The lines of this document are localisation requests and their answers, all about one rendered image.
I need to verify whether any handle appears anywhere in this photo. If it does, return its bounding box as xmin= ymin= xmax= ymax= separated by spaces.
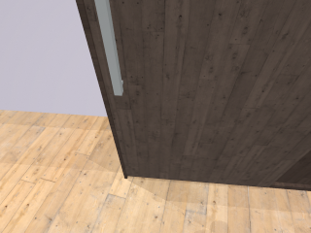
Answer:
xmin=94 ymin=0 xmax=123 ymax=96

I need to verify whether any wardrobe door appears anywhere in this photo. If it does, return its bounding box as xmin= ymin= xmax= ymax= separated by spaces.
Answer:
xmin=276 ymin=150 xmax=311 ymax=184
xmin=84 ymin=0 xmax=311 ymax=187

